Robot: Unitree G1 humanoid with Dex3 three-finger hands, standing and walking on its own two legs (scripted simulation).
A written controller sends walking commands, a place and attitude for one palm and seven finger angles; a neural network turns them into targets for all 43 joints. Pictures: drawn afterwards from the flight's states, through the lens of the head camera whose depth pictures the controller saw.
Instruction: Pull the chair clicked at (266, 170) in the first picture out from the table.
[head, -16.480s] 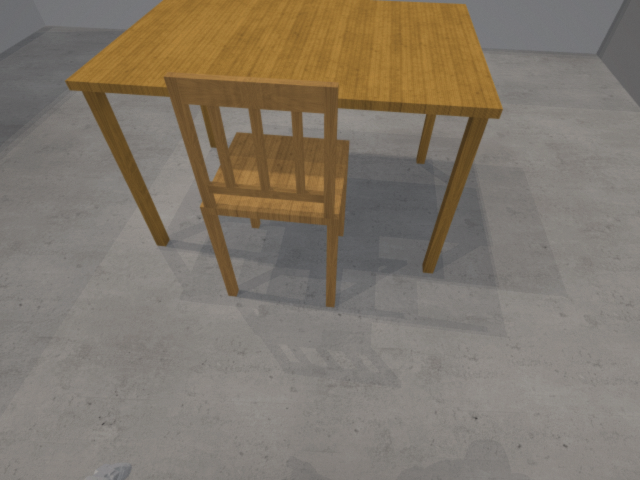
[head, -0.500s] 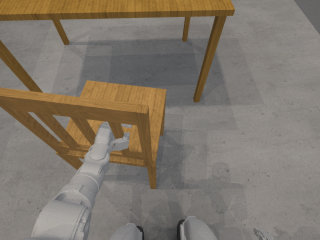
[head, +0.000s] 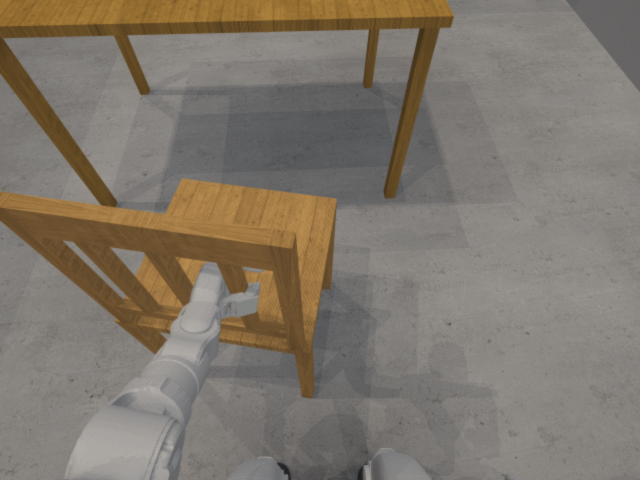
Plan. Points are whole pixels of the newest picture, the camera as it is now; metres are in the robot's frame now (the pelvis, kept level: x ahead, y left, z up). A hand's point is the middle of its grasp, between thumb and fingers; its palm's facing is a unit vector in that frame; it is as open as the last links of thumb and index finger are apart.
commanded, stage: stop walking, hand still on the chair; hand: left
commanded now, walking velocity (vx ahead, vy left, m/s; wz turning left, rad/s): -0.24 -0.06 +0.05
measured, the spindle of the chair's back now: (181, 286) +0.39 +0.23 -0.09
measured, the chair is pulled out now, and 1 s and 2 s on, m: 0.50 0.64 0.64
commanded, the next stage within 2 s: open the thumb and straighten the fingers in 1.04 s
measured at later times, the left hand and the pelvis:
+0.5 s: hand (257, 381) +0.24 +0.09 -0.06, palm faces -0.08 -0.98 -0.17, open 5.4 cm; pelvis -0.04 -0.01 +0.00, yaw -1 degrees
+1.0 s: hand (256, 398) +0.22 +0.09 -0.06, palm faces -0.04 -0.98 -0.17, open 5.5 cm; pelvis -0.01 -0.02 +0.01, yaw -1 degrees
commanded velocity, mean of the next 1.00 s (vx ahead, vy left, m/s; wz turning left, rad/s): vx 0.03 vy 0.03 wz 0.00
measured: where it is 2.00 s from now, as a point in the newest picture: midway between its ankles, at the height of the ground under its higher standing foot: outside the picture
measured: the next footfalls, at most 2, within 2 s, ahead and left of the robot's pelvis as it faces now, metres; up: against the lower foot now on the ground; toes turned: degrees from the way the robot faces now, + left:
right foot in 0.06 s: +0.05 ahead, -0.14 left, +0.00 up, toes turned -1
